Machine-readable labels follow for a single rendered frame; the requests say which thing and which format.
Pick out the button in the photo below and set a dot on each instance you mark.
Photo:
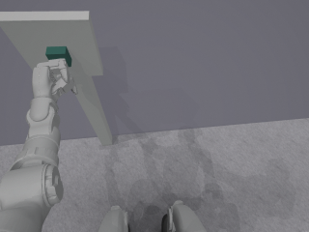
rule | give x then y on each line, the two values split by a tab
58	52

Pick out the right robot thigh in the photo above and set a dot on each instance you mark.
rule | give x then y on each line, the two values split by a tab
181	218

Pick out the robot left shin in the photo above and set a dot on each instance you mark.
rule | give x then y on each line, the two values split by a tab
115	208

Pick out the robot left forearm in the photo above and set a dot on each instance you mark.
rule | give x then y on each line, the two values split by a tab
43	139

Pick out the left robot hand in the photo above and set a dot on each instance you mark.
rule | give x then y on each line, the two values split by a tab
45	85

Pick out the panel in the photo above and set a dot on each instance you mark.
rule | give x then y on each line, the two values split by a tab
33	32

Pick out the robot left upper arm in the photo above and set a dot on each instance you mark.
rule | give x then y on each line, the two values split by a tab
27	196

